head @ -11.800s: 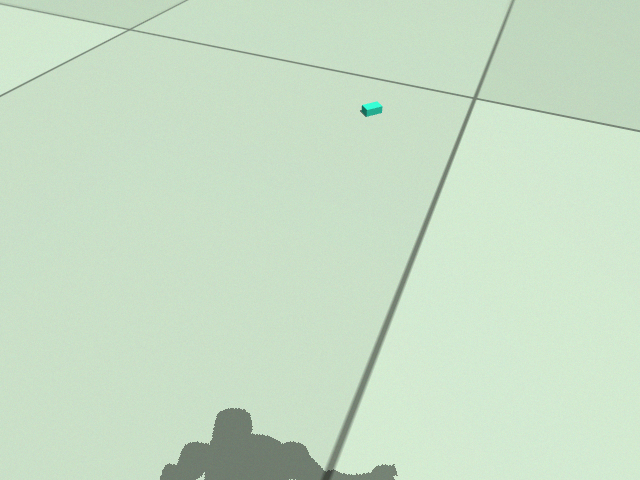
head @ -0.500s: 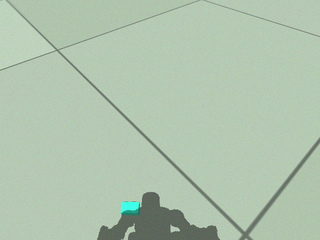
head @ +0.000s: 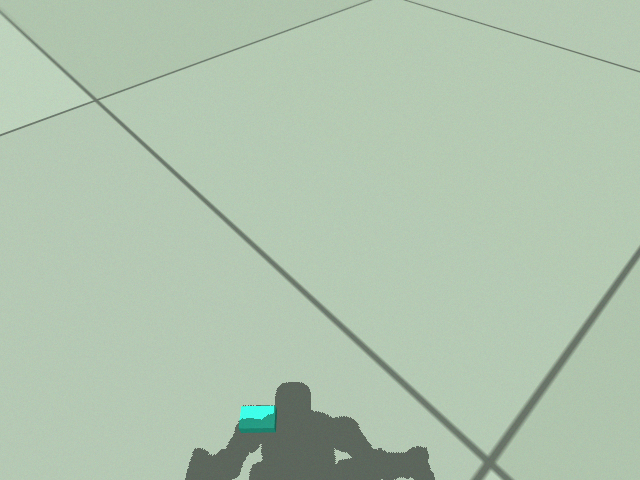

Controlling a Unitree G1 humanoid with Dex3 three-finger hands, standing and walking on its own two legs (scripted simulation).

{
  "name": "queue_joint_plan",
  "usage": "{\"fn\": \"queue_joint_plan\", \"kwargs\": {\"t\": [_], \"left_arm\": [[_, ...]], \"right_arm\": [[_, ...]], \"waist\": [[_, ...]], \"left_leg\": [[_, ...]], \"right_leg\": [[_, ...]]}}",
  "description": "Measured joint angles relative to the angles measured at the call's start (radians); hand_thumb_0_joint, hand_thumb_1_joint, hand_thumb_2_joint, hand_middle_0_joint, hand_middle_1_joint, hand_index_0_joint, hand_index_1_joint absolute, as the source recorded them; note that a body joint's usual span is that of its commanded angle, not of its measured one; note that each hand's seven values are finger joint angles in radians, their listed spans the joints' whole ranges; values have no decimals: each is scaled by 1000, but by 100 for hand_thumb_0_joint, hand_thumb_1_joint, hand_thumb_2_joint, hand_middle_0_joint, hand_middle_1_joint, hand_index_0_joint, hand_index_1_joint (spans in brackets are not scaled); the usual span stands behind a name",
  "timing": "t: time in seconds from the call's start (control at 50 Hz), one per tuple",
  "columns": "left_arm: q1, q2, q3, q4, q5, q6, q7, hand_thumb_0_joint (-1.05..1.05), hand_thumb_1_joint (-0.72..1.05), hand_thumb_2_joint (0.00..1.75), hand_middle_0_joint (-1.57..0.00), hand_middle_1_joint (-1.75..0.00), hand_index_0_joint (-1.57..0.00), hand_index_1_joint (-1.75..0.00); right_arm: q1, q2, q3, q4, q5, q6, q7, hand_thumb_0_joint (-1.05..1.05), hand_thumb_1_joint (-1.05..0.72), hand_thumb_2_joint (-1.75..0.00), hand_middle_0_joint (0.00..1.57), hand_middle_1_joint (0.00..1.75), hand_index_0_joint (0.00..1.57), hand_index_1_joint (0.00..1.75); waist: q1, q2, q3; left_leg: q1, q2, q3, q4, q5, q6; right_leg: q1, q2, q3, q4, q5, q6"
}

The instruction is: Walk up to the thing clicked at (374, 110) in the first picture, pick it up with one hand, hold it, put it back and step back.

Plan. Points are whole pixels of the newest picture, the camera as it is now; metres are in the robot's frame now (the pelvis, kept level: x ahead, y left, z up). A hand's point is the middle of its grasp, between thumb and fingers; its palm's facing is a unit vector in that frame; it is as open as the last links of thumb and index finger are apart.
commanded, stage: walk up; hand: left
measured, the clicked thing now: (258, 419) +0.44 +0.21 -0.76
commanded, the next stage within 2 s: stand in 0.68 s
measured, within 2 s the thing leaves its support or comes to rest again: neither
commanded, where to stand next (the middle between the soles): +0.05 +0.02 m, yaw +1 degrees
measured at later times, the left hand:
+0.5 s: hand out of the picture +0.07 +0.26 -0.15, palm faces -0.06 -0.91 -0.41, open 7.4 cm
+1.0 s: hand out of the picture +0.07 +0.24 -0.15, palm faces -0.07 -0.94 -0.34, open 7.4 cm
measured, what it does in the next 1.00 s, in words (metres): stands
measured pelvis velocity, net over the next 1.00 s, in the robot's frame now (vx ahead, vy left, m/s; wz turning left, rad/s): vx -0.02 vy -0.01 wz -0.01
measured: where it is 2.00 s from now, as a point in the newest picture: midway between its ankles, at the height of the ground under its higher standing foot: outside the picture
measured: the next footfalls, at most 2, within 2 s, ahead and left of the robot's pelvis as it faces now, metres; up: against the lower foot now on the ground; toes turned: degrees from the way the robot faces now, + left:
none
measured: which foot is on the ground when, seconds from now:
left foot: down 0.00-1.00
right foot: down 0.00-1.00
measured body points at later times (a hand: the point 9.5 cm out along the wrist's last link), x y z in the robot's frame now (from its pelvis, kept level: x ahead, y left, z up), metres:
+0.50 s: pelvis -0.01 -0.01 +0.00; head +0.01 -0.02 +0.45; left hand +0.08 +0.31 -0.12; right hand +0.07 -0.32 -0.13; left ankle -0.03 +0.12 -0.74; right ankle -0.01 -0.15 -0.74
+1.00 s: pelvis -0.02 -0.01 +0.00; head -0.01 -0.01 +0.45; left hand +0.08 +0.29 -0.13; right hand +0.05 -0.31 -0.13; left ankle -0.03 +0.12 -0.74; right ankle -0.01 -0.15 -0.74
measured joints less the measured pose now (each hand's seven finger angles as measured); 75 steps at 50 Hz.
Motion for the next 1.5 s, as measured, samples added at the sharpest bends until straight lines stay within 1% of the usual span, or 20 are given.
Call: {"fn": "queue_joint_plan", "kwargs": {"t": [0.46, 0.68, 0.8, 0.94, 1.14, 1.5], "left_arm": [[13, -2, -1, -15, 4, -5, 2, 0, 90, 90, -21, -30, -21, -30], [8, 4, -1, -20, 2, -3, 1, 0, 90, 90, -21, -30, -21, -30], [-8, -1, -9, -4, -7, 13, -11, 0, 90, 90, -20, -30, -21, -30], [-26, -18, -15, 1, -6, 12, -21, 0, 90, 90, -20, -30, -21, -30], [-12, -21, -14, 20, -4, 7, -24, 0, 90, 90, -21, -30, -21, -30], [2, -13, -13, 32, -4, 5, -22, 0, 90, 90, -20, -30, -21, -30]], "right_arm": [[-7, -18, -6, -17, 4, 8, 5, 1, -90, -90, 20, 30, 21, 30], [2, -12, -4, -15, 2, 5, 8, 1, -90, -90, 20, 30, 21, 30], [1, 4, 20, 15, 9, -15, -7, 1, -90, -90, 20, 30, 21, 30], [-8, 11, 33, 38, 7, -32, -13, 1, -90, -90, 20, 30, 21, 30], [-7, 7, 32, 61, 5, -39, -10, 1, -90, -90, 20, 30, 21, 30], [-3, 4, 34, 75, 4, -37, -9, 1, -90, -90, 20, 30, 21, 30]], "waist": [[1, 19, 10], [-1, 4, 13], [-14, -3, 2], [-15, -4, -1], [-14, 0, -8], [-8, 5, -15]], "left_leg": [[-10, 17, 15, 28, -11, -9], [-15, 14, 29, 33, -11, -3], [3, 14, 18, -16, 19, -8], [9, 15, 10, -59, 51, -12], [6, 21, -2, -80, 71, -19], [-10, 30, -15, -73, 74, -26]], "right_leg": [[-19, 17, 15, 29, -5, -10], [-31, 16, 30, 37, -1, -5], [-3, 15, 17, -21, 29, -3], [9, 16, 8, -69, 61, -6], [13, 22, -5, -96, 80, -13], [7, 30, -17, -104, 86, -21]]}}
